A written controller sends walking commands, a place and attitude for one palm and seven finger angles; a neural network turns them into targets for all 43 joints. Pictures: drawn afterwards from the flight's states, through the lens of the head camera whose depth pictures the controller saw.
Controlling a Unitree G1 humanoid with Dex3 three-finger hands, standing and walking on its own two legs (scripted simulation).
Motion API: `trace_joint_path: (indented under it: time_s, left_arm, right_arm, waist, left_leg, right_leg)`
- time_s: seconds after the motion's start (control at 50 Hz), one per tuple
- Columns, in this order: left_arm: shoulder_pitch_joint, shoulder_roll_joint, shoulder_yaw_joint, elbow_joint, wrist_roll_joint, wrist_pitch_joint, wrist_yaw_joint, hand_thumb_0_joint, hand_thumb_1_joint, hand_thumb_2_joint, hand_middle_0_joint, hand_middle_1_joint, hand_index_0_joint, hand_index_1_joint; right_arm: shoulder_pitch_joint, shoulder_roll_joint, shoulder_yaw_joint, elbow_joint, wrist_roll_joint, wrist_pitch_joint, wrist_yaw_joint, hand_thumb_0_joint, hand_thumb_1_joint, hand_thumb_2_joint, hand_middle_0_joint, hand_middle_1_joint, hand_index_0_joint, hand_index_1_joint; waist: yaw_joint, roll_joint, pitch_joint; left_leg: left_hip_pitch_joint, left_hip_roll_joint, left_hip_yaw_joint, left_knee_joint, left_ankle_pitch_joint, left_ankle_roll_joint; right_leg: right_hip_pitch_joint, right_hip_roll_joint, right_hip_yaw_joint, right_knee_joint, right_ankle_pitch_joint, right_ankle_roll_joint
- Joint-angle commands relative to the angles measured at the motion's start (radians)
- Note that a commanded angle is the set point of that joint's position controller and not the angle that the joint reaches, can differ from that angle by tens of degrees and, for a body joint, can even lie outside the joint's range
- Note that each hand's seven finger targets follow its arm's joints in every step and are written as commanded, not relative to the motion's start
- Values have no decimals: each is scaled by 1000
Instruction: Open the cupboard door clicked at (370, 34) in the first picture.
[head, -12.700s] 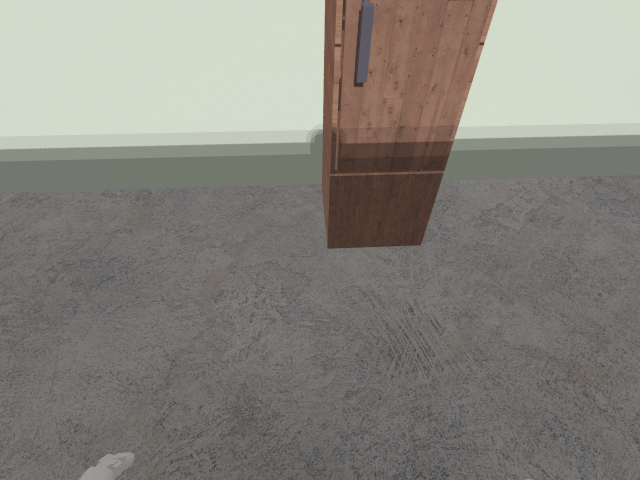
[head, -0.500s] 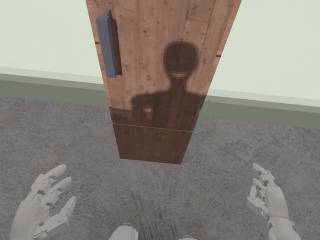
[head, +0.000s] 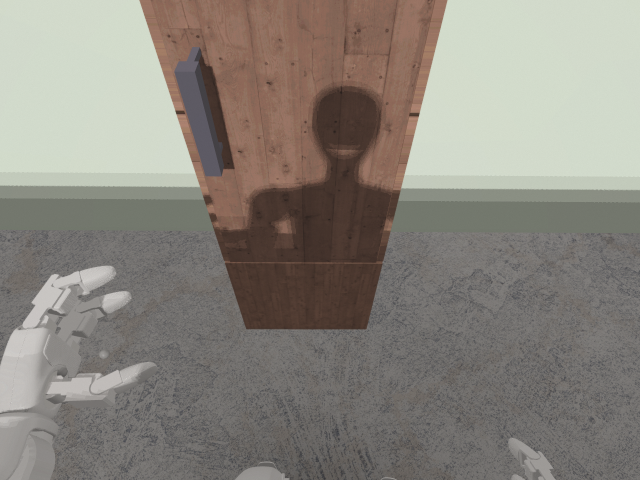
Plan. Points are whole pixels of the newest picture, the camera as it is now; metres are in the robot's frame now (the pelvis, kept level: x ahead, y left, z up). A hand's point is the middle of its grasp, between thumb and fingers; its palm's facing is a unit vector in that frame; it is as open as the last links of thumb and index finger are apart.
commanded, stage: raise the hand with hooked fingers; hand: left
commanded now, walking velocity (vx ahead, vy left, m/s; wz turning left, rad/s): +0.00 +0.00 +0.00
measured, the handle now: (205, 115) +0.58 +0.21 +0.13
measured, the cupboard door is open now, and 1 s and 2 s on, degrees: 0 0 0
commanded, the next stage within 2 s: move the hooked fingers beside the handle in 1.14 s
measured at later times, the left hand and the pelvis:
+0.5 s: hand (59, 284) +0.29 +0.29 +0.13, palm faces +0.10 -0.99 -0.05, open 13.9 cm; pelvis +0.01 +0.02 +0.02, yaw +1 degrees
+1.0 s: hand (79, 257) +0.31 +0.27 +0.14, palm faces +0.10 -0.99 -0.02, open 14.0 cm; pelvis +0.01 +0.00 +0.03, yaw +0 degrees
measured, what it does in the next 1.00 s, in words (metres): stands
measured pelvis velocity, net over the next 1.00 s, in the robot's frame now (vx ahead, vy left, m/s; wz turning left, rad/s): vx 0.01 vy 0.00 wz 0.00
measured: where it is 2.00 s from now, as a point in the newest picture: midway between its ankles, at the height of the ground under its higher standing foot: outside the picture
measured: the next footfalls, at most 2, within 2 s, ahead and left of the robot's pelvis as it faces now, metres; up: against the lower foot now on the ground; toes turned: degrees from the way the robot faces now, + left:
none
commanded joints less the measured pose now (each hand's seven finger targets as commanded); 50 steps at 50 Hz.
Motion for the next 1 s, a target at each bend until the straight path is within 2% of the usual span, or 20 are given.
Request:
trace_joint_path:
  time_s: [0.0, 0.08, 0.12, 0.16, 0.2, 0.28, 0.34, 0.38, 0.46, 0.48, 0.52, 0.56, 0.62, 0.66, 0.68, 0.72, 0.82, 0.88, 0.94, 0.98]
  left_arm:
    - [-245, 228, 38, -182, -7, -41, -58, 0, -243, 410, -282, -1035, -282, -1035]
    - [-264, 311, 140, -235, -11, -21, -20, 0, -337, 370, -288, -1095, -288, -1095]
    - [-248, 278, 132, -241, -11, -13, 5, 0, -383, 350, -292, -1125, -292, -1125]
    - [-257, 254, 114, -223, -9, 8, 16, 0, -430, 330, -295, -1155, -295, -1155]
    - [-276, 225, 80, -164, -5, 60, 1, 0, -477, 310, -298, -1185, -298, -1185]
    - [-343, 222, 43, -69, 7, 175, -50, 0, -500, 300, -300, -1200, -300, -1200]
    - [-459, 280, 75, -104, 15, 209, -65, 0, -500, 300, -300, -1200, -300, -1200]
    - [-523, 335, 122, -139, 13, 198, -63, 0, -500, 300, -300, -1200, -300, -1200]
    - [-600, 359, 153, -146, 10, 153, -58, 0, -500, 300, -300, -1200, -300, -1200]
    - [-615, 379, 166, -133, 8, 151, -64, 0, -500, 300, -300, -1200, -300, -1200]
    - [-626, 363, 152, -61, 6, 170, -81, 0, -500, 300, -300, -1200, -300, -1200]
    - [-623, 361, 150, 11, 3, 205, -104, 0, -500, 300, -300, -1200, -300, -1200]
    - [-663, 384, 142, 55, 6, 259, -136, 0, -500, 300, -300, -1200, -300, -1200]
    - [-612, 360, 131, 102, 2, 285, -145, 0, -500, 300, -300, -1200, -300, -1200]
    - [-598, 359, 137, 100, -7, 284, -149, 0, -500, 300, -300, -1200, -300, -1200]
    - [-589, 377, 157, 84, -10, 276, -146, 0, -500, 300, -300, -1200, -300, -1200]
    - [-635, 422, 208, -28, -4, 197, -95, 0, -500, 300, -300, -1200, -300, -1200]
    - [-647, 418, 202, -32, 4, 177, -78, 0, -500, 300, -300, -1200, -300, -1200]
    - [-655, 397, 180, -9, 14, 181, -80, 0, -500, 300, -300, -1200, -300, -1200]
    - [-643, 390, 167, 7, 11, 192, -93, 0, -500, 300, -300, -1200, -300, -1200]
  right_arm:
    - [-121, -132, -39, -168, 10, -90, -26, 0, -900, -900, 200, 300, 200, 300]
    - [-127, -124, -27, -170, 1, -97, -33, 0, -900, -900, 200, 300, 200, 300]
    - [-137, -111, -20, -174, 1, -95, -27, 0, -900, -900, 200, 300, 200, 300]
    - [-140, -111, -15, -173, 1, -91, -19, 0, -900, -900, 200, 300, 200, 300]
    - [-139, -115, -12, -178, 5, -78, -14, 0, -900, -900, 200, 300, 200, 300]
    - [-135, -129, -9, -185, 18, -54, -22, 0, -900, -900, 200, 300, 200, 300]
    - [-143, -128, -3, -194, 16, -43, -33, 0, -900, -900, 200, 300, 200, 300]
    - [-148, -124, 4, -195, 7, -40, -36, 0, -900, -900, 200, 300, 200, 300]
    - [-156, -112, 12, -178, 5, -43, -40, 0, -900, -900, 200, 300, 200, 300]
    - [-155, -114, 16, -174, 1, -41, -41, 0, -900, -900, 200, 300, 200, 300]
    - [-161, -113, 17, -164, 10, -38, -46, 0, -900, -900, 200, 300, 200, 300]
    - [-161, -118, 16, -160, 15, -34, -50, 0, -900, -900, 200, 300, 200, 300]
    - [-166, -125, 17, -168, 22, -25, -54, 0, -900, -900, 200, 300, 200, 300]
    - [-160, -126, 14, -178, 23, -21, -52, 0, -900, -900, 200, 300, 200, 300]
    - [-158, -127, 13, -184, 21, -21, -47, 0, -900, -900, 200, 300, 200, 300]
    - [-161, -129, 7, -190, 21, -17, -42, 0, -900, -900, 200, 300, 200, 300]
    - [-161, -118, 5, -193, 10, -21, -31, 0, -900, -900, 200, 300, 200, 300]
    - [-155, -119, 3, -185, 9, -21, -33, 0, -900, -900, 200, 300, 200, 300]
    - [-158, -115, 4, -177, 14, -22, -40, 0, -900, -900, 200, 300, 200, 300]
    - [-154, -118, 4, -178, 14, -22, -43, 0, -900, -900, 200, 300, 200, 300]
  waist:
    - [-9, 23, -170]
    - [40, 98, -238]
    - [44, 116, -218]
    - [38, 119, -197]
    - [30, 100, -151]
    - [20, 57, -93]
    - [18, 45, -149]
    - [27, 64, -181]
    - [22, 87, -208]
    - [31, 110, -212]
    - [20, 105, -177]
    - [20, 81, -167]
    - [26, 95, -161]
    - [28, 38, -141]
    - [38, 4, -142]
    - [39, -5, -165]
    - [45, 72, -199]
    - [36, 52, -180]
    - [27, 110, -164]
    - [27, 86, -160]
  left_leg:
    - [163, -28, -52, -164, 69, 19]
    - [261, -22, -77, -218, 175, 8]
    - [294, -17, -79, -237, 231, -1]
    - [311, -13, -83, -248, 273, -9]
    - [314, -11, -85, -262, 293, -13]
    - [313, -11, -86, -288, 263, -11]
    - [357, -12, -91, -297, 276, -7]
    - [395, -15, -92, -297, 326, -9]
    - [451, -11, -96, -314, 351, -16]
    - [454, -17, -92, -314, 359, -16]
    - [447, -15, -88, -328, 325, -13]
    - [438, -18, -87, -335, 325, -9]
    - [434, -23, -82, -345, 322, -4]
    - [413, -25, -79, -349, 309, 1]
    - [405, -27, -77, -346, 316, 3]
    - [401, -31, -64, -341, 306, 8]
    - [428, -33, -46, -340, 317, 11]
    - [414, -32, -39, -338, 294, 14]
    - [411, -36, -30, -341, 259, 15]
    - [404, -35, -31, -336, 259, 17]
  right_leg:
    - [64, 6, 75, -197, -4, 17]
    - [145, 19, 27, -169, 125, -2]
    - [153, 21, 9, -167, 177, -5]
    - [153, 24, -1, -171, 214, -4]
    - [150, 27, -6, -184, 236, -3]
    - [158, 31, -3, -223, 236, -1]
    - [181, 27, 0, -240, 248, 0]
    - [209, 33, 6, -246, 281, -6]
    - [227, 31, 8, -265, 285, -7]
    - [245, 33, 12, -271, 298, -12]
    - [235, 29, 12, -288, 282, -9]
    - [245, 24, 11, -300, 295, -7]
    - [261, 20, 15, -318, 303, -9]
    - [260, 20, 12, -325, 300, -6]
    - [283, 23, 14, -329, 313, -8]
    - [284, 20, 24, -329, 317, -3]
    - [306, 19, 42, -329, 327, -4]
    - [307, 20, 51, -334, 310, -1]
    - [295, 12, 61, -345, 287, 2]
    - [308, 13, 67, -348, 292, 2]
